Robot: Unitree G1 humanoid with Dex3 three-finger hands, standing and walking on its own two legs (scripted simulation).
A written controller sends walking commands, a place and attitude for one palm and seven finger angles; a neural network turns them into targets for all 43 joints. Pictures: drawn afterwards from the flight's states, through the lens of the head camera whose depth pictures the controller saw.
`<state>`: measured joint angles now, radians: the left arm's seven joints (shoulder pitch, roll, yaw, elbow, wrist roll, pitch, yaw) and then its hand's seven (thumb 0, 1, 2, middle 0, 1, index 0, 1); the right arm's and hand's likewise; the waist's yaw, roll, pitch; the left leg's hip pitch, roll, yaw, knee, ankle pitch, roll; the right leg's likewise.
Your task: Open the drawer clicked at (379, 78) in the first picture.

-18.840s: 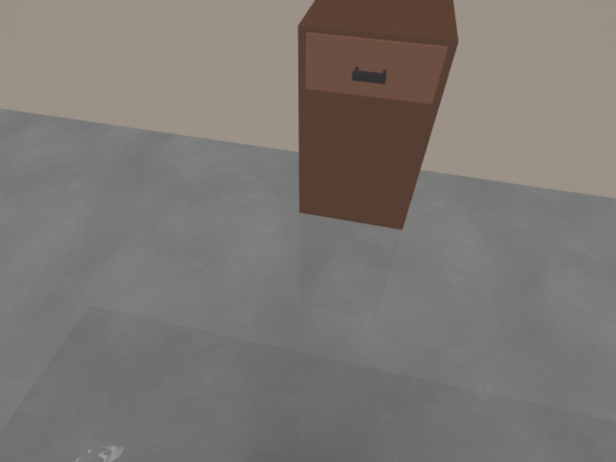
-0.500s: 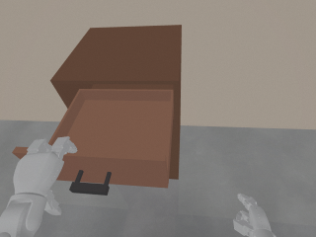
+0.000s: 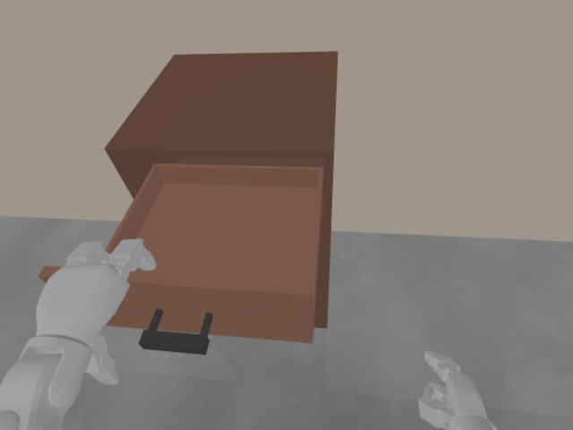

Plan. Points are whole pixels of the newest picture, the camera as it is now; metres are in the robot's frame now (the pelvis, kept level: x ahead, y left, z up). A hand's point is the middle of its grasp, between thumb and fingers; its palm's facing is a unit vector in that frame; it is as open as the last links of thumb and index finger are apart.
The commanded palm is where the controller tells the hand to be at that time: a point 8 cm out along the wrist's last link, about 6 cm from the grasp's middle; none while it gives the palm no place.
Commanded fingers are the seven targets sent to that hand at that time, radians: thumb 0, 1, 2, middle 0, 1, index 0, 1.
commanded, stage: draw the hand back to the body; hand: left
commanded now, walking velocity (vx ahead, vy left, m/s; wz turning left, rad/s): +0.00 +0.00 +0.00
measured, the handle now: (178, 329) +0.26 +0.24 -0.06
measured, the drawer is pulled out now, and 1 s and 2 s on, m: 0.30 0.30 0.30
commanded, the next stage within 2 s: step back with the hand held close in 1.50 s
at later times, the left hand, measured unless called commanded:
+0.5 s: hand (86, 321) +0.19 +0.28 +0.10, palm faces +0.06 -0.06 -1.00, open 13.9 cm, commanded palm +0.16 +0.28 +0.16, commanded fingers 0.00 -0.47 0.31 -0.30 -1.18 -0.30 -1.18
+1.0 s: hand (106, 294) +0.20 +0.23 +0.16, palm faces +0.39 -0.83 -0.41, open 11.3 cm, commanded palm +0.15 +0.27 +0.17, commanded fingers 0.00 0.41 0.69 -0.23 -0.62 -0.23 -0.62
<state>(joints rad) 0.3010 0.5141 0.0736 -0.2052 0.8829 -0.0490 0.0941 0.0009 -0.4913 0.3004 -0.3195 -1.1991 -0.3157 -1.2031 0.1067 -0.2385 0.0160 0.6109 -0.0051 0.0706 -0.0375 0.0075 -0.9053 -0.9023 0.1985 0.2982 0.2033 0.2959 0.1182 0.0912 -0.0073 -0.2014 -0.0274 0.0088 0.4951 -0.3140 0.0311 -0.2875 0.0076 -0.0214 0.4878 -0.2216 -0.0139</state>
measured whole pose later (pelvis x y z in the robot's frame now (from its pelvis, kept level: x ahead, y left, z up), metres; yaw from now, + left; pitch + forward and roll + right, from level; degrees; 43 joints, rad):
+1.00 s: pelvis +0.02 -0.01 +0.00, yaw +1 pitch -2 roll -1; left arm 0.53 0.33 0.28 -0.46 -0.06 -0.15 0.11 0.00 0.07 0.55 -0.27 -0.83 -0.26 -0.83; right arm 0.20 -0.21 0.01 0.64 0.01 -0.17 -0.07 0.01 -0.90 -0.90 0.20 0.30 0.20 0.30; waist 0.05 0.07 0.02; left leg -0.08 -0.01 -0.02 0.43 -0.31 0.01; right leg -0.15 0.03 -0.05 0.41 -0.22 -0.03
